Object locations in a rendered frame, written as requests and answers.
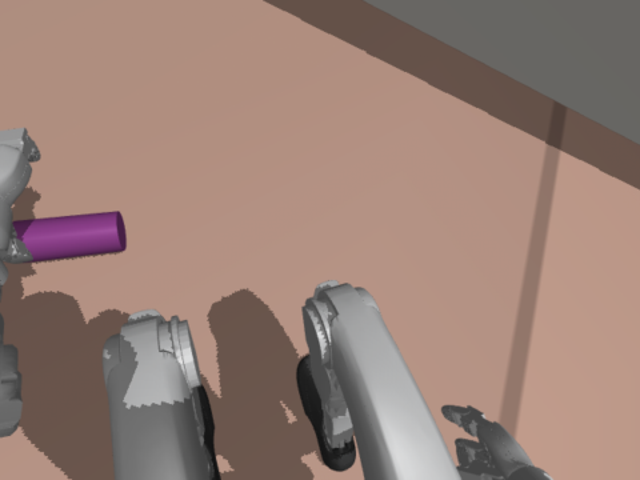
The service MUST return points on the can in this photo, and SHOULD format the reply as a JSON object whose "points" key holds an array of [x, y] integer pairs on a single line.
{"points": [[72, 236]]}

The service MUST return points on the right robot foot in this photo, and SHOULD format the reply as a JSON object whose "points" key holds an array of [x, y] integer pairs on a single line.
{"points": [[336, 459]]}

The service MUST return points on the left robot foot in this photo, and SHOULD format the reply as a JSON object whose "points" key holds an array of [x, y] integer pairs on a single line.
{"points": [[208, 433]]}

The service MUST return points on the right robot hand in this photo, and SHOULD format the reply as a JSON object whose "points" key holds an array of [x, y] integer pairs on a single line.
{"points": [[497, 454]]}

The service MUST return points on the left robot arm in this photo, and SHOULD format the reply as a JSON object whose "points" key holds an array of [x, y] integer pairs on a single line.
{"points": [[10, 377]]}

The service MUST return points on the left robot hand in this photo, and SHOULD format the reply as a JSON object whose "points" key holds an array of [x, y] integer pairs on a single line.
{"points": [[17, 149]]}

